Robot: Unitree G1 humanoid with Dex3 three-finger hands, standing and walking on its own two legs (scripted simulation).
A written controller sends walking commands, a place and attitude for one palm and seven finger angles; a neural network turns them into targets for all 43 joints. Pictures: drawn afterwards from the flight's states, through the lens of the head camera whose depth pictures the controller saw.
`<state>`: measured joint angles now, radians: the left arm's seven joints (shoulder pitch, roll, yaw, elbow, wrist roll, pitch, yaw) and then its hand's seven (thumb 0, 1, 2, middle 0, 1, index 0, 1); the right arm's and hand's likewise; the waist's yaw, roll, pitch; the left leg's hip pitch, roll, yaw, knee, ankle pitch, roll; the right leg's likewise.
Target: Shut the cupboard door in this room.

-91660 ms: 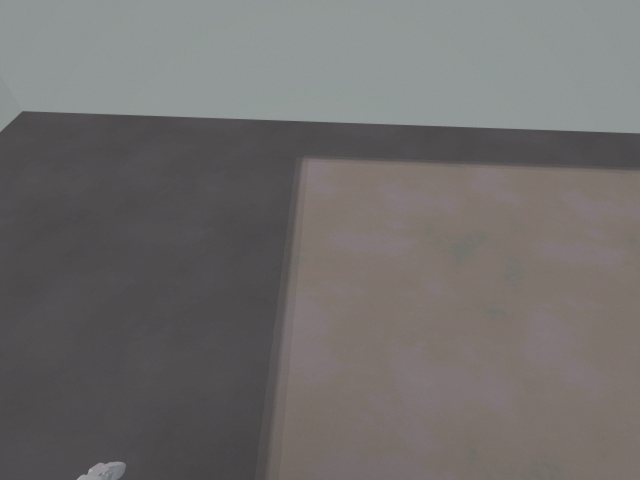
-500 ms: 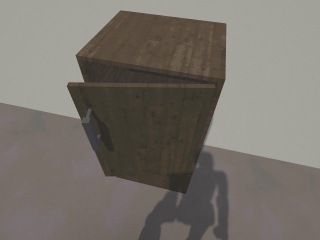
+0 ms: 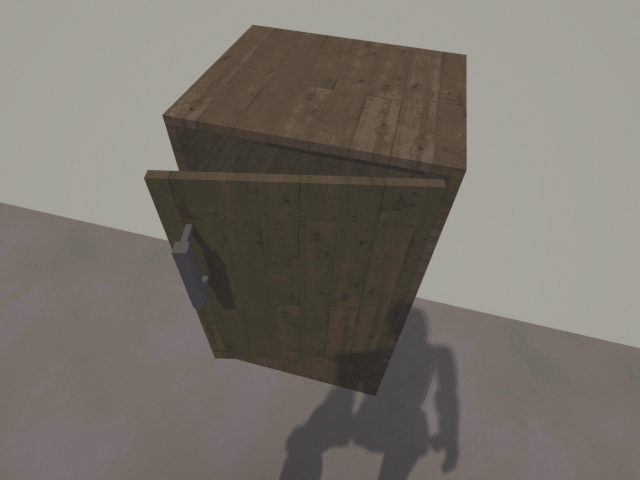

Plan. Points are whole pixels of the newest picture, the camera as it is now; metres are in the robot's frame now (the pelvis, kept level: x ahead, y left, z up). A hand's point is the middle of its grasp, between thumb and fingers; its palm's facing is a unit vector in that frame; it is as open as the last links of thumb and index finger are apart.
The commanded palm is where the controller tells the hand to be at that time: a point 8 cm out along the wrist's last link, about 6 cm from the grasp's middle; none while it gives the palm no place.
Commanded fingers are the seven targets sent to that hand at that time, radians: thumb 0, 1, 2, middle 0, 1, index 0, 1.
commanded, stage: look again from close up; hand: left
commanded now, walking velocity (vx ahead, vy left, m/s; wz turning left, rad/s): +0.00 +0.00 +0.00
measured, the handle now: (194, 267) +0.44 +0.24 -0.05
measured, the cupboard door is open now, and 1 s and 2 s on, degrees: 14 14 14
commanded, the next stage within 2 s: raise the hand and make a fist in 0.58 s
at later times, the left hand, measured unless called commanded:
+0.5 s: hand out of the picture -0.01 +0.23 -0.18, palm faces -0.03 -0.97 -0.25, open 7.4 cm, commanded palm none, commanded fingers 0.00 0.90 0.90 -0.20 -0.30 -0.20 -0.30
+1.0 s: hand (157, 457) +0.15 +0.21 -0.05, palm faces +0.04 -1.00 -0.05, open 6.7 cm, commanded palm +0.09 +0.27 -0.07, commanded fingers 0.00 0.90 0.90 -0.49 -0.62 -0.49 -0.62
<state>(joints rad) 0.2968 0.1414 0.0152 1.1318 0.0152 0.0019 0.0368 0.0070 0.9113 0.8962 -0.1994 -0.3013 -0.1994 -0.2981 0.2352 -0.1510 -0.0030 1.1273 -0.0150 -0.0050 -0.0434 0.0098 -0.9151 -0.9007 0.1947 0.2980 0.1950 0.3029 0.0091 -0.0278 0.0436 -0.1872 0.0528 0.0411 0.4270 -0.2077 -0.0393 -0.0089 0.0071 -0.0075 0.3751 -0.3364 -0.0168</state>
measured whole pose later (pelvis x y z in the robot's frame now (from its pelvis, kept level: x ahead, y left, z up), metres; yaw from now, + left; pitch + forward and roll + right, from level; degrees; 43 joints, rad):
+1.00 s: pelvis -0.07 +0.01 -0.09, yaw +0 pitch +13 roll +0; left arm 0.29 0.21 0.20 0.22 -0.26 -0.59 -0.29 0.01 0.91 0.90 -0.33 -0.44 -0.33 -0.44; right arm 0.15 -0.25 -0.07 0.60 0.00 -0.29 0.01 0.01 -0.90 -0.90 0.20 0.30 0.20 0.30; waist 0.00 -0.03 -0.16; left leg -0.95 0.05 0.00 1.11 -0.38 -0.03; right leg -0.80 -0.01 -0.03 1.17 -0.59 -0.01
